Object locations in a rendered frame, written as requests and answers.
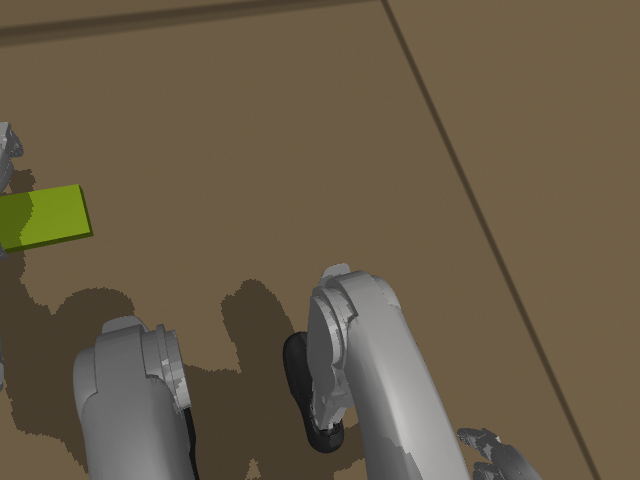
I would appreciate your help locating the small box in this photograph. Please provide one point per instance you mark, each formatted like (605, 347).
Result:
(43, 217)

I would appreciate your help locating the left robot foot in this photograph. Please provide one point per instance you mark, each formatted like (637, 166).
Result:
(192, 438)

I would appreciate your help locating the right robot foot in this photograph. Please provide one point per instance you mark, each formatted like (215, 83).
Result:
(300, 384)

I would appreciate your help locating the right robot hand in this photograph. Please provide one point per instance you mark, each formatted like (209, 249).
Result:
(508, 462)

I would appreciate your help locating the left robot hand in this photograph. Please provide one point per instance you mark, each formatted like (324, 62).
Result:
(10, 146)

